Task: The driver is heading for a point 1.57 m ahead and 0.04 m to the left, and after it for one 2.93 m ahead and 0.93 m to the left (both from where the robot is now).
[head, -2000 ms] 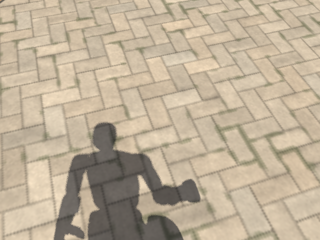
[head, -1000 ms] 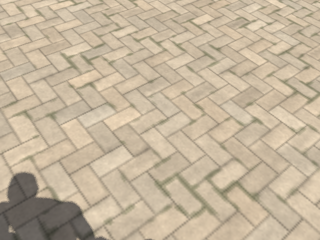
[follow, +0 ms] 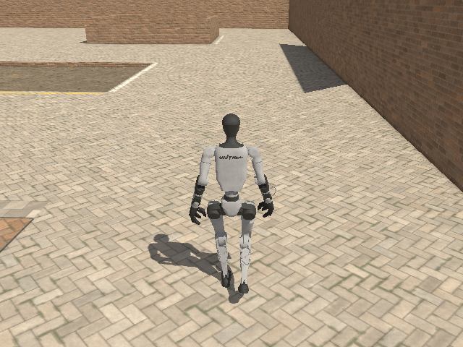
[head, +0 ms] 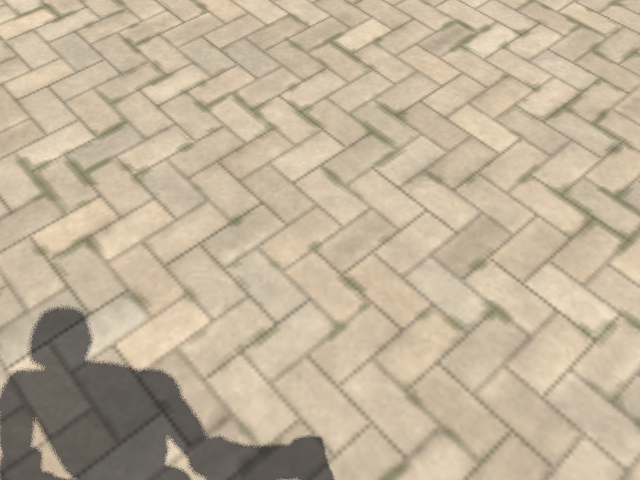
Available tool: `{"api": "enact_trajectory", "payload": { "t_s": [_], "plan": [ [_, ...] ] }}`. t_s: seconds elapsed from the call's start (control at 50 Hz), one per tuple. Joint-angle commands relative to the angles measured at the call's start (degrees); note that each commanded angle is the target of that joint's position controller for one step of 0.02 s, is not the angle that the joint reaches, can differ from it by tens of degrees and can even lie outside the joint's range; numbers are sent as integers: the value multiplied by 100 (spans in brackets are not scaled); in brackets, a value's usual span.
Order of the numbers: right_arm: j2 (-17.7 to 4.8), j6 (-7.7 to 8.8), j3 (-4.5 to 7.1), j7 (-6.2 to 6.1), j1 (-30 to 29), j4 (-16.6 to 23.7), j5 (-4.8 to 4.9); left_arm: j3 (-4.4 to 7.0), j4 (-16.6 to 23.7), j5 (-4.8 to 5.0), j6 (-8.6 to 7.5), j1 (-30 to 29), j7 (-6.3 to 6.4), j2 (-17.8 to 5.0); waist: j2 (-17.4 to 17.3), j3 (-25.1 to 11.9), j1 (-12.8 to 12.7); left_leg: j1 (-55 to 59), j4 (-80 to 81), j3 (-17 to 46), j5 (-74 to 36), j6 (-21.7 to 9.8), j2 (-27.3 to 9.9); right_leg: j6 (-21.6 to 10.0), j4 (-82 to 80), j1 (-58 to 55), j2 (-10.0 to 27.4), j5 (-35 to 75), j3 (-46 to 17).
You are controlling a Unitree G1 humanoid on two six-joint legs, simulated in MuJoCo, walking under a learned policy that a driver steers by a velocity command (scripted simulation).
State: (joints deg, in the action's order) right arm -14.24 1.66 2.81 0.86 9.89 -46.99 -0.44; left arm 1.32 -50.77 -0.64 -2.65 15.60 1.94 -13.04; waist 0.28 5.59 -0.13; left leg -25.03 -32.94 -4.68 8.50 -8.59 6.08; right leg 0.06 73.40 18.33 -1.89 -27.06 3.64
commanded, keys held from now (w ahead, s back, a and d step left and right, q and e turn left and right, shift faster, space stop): q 0.30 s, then no key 0.70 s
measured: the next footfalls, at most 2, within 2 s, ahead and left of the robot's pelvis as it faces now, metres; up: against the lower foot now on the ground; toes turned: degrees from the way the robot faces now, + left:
right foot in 0.46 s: +0.14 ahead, -0.15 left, +0.00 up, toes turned +18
left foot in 0.80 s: +0.04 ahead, +0.04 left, +0.00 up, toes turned +12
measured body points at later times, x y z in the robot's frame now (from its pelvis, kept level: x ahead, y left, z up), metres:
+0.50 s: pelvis +0.07 -0.06 +0.02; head +0.10 -0.07 +0.47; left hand +0.12 +0.23 -0.09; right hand +0.24 -0.30 -0.11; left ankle +0.09 +0.04 -0.71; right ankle +0.11 -0.16 -0.72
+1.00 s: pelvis +0.07 -0.07 +0.03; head +0.07 -0.06 +0.48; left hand +0.05 +0.20 -0.12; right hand +0.21 -0.29 -0.11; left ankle +0.01 +0.03 -0.72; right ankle +0.11 -0.16 -0.72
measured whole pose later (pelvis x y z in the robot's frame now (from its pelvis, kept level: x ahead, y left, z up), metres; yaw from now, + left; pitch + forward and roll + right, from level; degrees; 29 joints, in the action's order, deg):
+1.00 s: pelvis +0.07 -0.07 +0.03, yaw +17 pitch -2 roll +0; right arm -13.1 -0.8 0.5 -2.0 11.1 -57.6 -0.4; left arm 1.0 -54.7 -0.7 0.7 13.4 1.3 -13.6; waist 0.6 2.3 -0.9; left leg -5.2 -22.3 3.9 14.9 -0.8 1.8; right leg -1.9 22.3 8.9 -2.2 -11.3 -0.3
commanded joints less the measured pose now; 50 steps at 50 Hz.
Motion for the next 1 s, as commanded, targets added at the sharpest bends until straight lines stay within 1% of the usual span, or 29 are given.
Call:
{"api": "enact_trajectory", "payload": {
  "t_s": [0.02,0.04,0.08,0.12,0.16,0.22,0.26,0.32,0.4,0.42,0.44,0.46,0.48,0.5,0.52,0.54,0.58,0.6,0.68,0.72,0.74,0.78,0.8,0.82,0.84,0.86,0.88,0.92,1.0],
  "plan": [
    [-651,-147,200,-146,470,229,88,162,582,-114,52,11,-23,-761,248,-822,14,1602,1492,2489,-2790,-1231,-2002,129,360,1549,438,149,-687],
    [-619,-160,190,-150,427,237,63,152,563,-168,189,120,-22,-705,177,-676,-70,1105,1624,2242,-2507,-1060,-1778,174,-30,1210,462,248,-634],
    [-778,-123,229,-101,421,222,-24,112,545,-170,369,288,-13,-518,6,-776,-157,695,1617,1951,-2554,-878,-1462,235,-481,830,379,457,-522],
    [-934,-103,284,-75,414,257,-52,107,601,-129,406,252,-8,-483,-164,-959,-152,739,1572,1927,-2354,-761,-1325,291,-928,856,365,624,-524],
    [-979,-148,314,-75,446,292,-52,133,704,-119,440,-5,14,-560,-366,-1016,-44,850,1611,2089,-1543,-628,-1247,344,-1333,1020,375,746,-566],
    [-1022,-252,359,-96,519,347,-52,163,874,-96,493,-446,37,-646,-577,-970,151,1024,1737,2518,7,-499,-1199,388,-1791,1249,370,849,-676],
    [-1033,-302,384,-104,566,373,-70,165,965,-73,491,-657,52,-657,-648,-887,244,1136,1756,2803,556,-470,-1211,380,-2107,1308,326,793,-741],
    [-1025,-332,404,-98,559,410,-111,151,1011,-17,432,-683,78,-657,-730,-880,274,1295,1596,3034,283,-452,-1258,288,-2581,1098,192,591,-758],
    [-937,-361,365,-79,399,424,-126,127,955,63,332,-247,111,-649,-829,-997,130,1238,1210,3151,-1014,-310,-1274,28,-3676,108,-20,402,-579],
    [-910,-381,345,-94,321,416,-86,114,903,58,298,-26,118,-603,-770,-980,-12,1117,1055,3127,-1043,-168,-1179,-53,-4387,-309,-48,750,-524],
    [-840,-392,308,-125,296,416,-31,117,867,16,247,146,133,-629,-615,-922,-122,847,850,3039,-640,78,-993,-139,-5294,-814,83,1221,-634],
    [-534,-376,221,-142,514,444,8,173,940,-103,207,-3,167,-1001,333,-859,79,433,97,2498,595,419,-505,-365,-6068,-1067,1090,987,-1731],
    [-469,-342,203,-171,531,568,54,263,1130,-151,226,-463,129,-1527,1357,-576,228,-449,-603,1352,1968,659,517,-982,-6294,-959,2291,2173,-3215],
    [-871,-346,297,-188,512,436,-121,229,1048,-135,227,-293,85,-1242,866,-692,91,-32,-1678,1343,2416,733,190,-1439,-5974,-583,2410,2989,-3067],
    [-867,-352,319,-164,579,340,-85,131,1052,-76,206,-423,52,-937,534,-644,222,80,-2031,1420,2169,763,136,-1422,-5858,-523,2070,3297,-2582],
    [-800,-374,310,-148,631,242,-68,92,1043,-53,194,-611,37,-794,426,-543,312,153,-2228,1407,1844,838,78,-1227,-5767,-502,1696,3468,-2051],
    [-699,-426,267,-109,701,134,-87,73,1011,-47,167,-629,53,-765,821,-640,297,115,-2315,1311,1627,973,89,-1033,-5564,-899,1296,4269,-1493],
    [-648,-442,236,-106,648,92,-71,69,949,-45,167,-495,47,-755,816,-689,221,137,-2169,1248,1636,1044,82,-1021,-5465,-1082,1228,4618,-1358],
    [-416,-484,74,-153,248,19,19,75,685,-34,182,-131,26,-806,885,-834,-57,622,-768,846,1755,1152,-187,-1033,-5209,-1580,1210,4863,-1310],
    [-431,-490,40,-202,182,-64,80,109,553,-64,225,-16,9,-898,1020,-818,-139,924,-93,660,1679,1083,-225,-1047,-5123,-1615,1220,4947,-1436],
    [-441,-479,29,-228,230,-134,102,119,492,-61,244,-12,3,-918,1011,-803,-106,1090,350,616,1432,1031,-244,-1018,-5067,-1616,1219,4985,-1486],
    [-437,-408,-8,-278,466,-339,62,137,400,-17,262,-113,2,-935,774,-792,92,1891,1650,719,29,901,-430,-751,-4961,-1285,1144,4641,-1475],
    [-614,-352,11,-309,446,-383,-9,109,397,-8,228,-75,-14,-839,549,-902,39,2416,1728,1112,-401,818,-745,-544,-5003,-922,1092,4000,-1514],
    [-905,-302,41,-329,407,-401,-93,100,439,5,189,7,-54,-749,32,-974,-135,2757,1342,1583,-1399,676,-1272,-389,-4929,-543,838,3168,-1279],
    [-778,-285,-4,-286,105,-503,-1,54,308,48,216,42,-57,-552,-562,-725,-244,2099,1168,1558,-1527,445,-1354,-332,-5376,-781,494,2125,-965],
    [-530,-253,-68,-247,-4,-496,11,71,181,-1,248,-89,-30,-665,-461,-536,-115,1875,1247,1536,-1056,477,-1258,-292,-5406,-937,459,2012,-956],
    [-501,-225,-87,-243,52,-569,-1,108,111,-22,265,-201,-25,-751,-383,-435,-22,1761,1324,1457,-764,545,-1150,-309,-5362,-992,492,2174,-971],
    [-549,-206,-104,-296,237,-794,-9,124,-19,-12,286,-192,-49,-748,-420,-351,-18,1663,1419,1409,-616,592,-1057,-330,-5322,-1108,565,2492,-994],
    [-492,-186,-144,-312,249,-1033,2,82,-349,-5,293,-99,-44,-609,-237,-286,-46,1624,1510,1411,-306,573,-1054,-282,-5439,-1089,563,2243,-996]
  ]
}}
Keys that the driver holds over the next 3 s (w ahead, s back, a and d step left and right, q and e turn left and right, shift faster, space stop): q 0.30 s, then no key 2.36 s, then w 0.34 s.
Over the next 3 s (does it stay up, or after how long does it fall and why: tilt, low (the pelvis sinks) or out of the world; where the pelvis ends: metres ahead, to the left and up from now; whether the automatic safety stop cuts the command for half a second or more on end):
stays up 0.14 -0.07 0.01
